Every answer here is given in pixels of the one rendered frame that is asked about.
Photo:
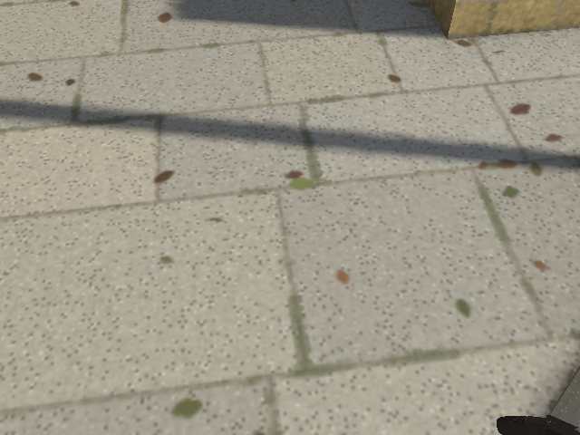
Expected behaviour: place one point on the robot right hand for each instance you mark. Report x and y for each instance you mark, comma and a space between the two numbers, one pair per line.
529, 425

